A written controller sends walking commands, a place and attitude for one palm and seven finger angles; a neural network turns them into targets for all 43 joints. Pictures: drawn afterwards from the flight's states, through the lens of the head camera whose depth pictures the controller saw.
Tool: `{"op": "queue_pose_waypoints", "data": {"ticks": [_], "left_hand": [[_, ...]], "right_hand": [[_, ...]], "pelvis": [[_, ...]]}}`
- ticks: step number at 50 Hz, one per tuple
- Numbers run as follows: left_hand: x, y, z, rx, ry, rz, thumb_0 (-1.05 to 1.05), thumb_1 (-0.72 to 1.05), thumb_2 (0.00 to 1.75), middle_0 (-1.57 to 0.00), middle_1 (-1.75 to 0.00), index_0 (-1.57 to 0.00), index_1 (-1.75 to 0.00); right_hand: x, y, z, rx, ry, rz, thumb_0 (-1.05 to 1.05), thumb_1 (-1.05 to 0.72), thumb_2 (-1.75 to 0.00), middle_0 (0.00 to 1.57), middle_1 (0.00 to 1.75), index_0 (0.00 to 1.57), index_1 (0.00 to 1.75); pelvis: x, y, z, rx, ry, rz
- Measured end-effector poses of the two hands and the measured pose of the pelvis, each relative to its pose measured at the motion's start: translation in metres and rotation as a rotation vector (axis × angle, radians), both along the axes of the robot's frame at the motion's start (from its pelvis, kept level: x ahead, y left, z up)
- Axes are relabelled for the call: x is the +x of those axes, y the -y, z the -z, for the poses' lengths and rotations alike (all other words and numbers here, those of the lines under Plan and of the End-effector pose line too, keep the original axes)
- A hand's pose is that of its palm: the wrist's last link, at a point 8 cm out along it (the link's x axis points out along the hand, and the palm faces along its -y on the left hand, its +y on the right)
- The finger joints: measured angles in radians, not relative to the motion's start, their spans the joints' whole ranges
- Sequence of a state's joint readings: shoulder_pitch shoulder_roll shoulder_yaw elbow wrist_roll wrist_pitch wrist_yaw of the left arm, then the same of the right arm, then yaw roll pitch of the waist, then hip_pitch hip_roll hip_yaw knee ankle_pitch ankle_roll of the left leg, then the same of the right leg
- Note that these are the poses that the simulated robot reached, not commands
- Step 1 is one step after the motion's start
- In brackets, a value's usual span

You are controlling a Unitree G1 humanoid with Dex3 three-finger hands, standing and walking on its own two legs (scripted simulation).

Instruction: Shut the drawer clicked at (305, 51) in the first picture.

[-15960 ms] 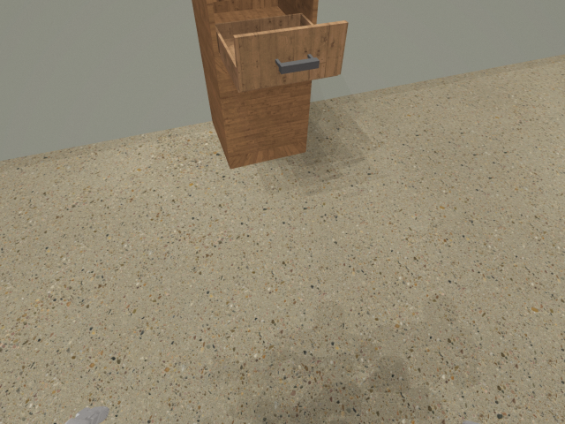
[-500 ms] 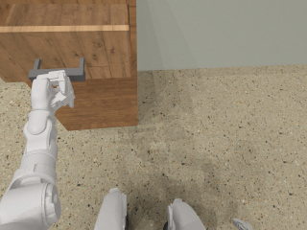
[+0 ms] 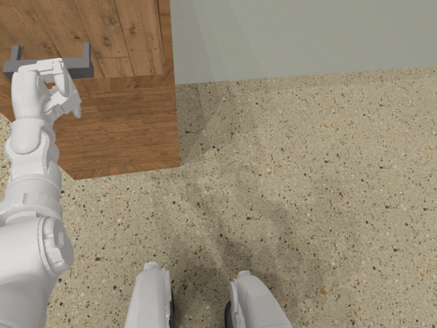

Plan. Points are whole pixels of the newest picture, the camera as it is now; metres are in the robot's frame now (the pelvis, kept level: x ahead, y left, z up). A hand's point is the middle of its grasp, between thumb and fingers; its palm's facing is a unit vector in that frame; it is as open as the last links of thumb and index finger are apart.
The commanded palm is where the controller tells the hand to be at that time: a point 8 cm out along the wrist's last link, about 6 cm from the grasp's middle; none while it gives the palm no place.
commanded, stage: push the drawer shut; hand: left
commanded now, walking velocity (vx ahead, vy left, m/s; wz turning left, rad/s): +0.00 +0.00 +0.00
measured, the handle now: (51, 59) +0.58 +0.27 +0.05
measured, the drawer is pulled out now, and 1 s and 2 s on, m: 0.04 0.00 0.00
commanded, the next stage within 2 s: pull the fist back off the drawer in 0.64 s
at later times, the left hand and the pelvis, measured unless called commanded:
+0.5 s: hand (67, 75) +0.55 +0.24 +0.05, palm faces +0.11 -0.99 -0.04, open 2.9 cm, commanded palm +0.56 +0.25 +0.06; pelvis -0.01 +0.00 -0.02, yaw -1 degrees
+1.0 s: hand (63, 74) +0.55 +0.25 +0.05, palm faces +0.11 -0.99 -0.05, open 3.0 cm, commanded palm +0.56 +0.24 +0.06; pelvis -0.03 +0.01 -0.03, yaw -1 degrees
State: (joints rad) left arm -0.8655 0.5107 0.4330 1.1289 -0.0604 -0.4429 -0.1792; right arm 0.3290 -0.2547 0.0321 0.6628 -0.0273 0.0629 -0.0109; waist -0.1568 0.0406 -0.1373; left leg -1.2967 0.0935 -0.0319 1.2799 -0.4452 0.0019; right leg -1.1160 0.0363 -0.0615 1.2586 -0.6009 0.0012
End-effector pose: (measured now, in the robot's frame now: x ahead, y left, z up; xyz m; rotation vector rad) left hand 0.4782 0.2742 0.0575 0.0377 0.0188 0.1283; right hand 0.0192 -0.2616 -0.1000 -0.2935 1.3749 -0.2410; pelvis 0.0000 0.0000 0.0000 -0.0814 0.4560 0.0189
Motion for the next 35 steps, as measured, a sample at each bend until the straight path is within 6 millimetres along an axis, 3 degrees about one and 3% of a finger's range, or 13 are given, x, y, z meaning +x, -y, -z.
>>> {"op": "queue_pose_waypoints", "data": {"ticks": [16, 35], "left_hand": [[0.038, -0.006, -0.002, -0.001, -0.005, 0.003, 0.02, 0.81, 0.92, -1.4, -1.6, -1.4, -1.6], [0.044, -0.024, 0.0, 0.007, -0.009, 0.013, -0.02, 0.6, 0.92, -1.4, -1.6, -1.4, -1.6]], "right_hand": [[-0.021, -0.002, 0.001, -0.016, -0.066, 0.029, 0.0, -0.9, -0.9, 0.2, 0.3, 0.2, 0.3], [-0.043, -0.006, 0.007, -0.055, -0.093, -0.007, 0.0, -0.9, -0.9, 0.21, 0.3, 0.2, 0.3]], "pelvis": [[0.0, -0.002, 0.008, -0.017, -0.044, 0.01], [-0.019, -0.004, 0.024, -0.049, -0.069, -0.009]]}}
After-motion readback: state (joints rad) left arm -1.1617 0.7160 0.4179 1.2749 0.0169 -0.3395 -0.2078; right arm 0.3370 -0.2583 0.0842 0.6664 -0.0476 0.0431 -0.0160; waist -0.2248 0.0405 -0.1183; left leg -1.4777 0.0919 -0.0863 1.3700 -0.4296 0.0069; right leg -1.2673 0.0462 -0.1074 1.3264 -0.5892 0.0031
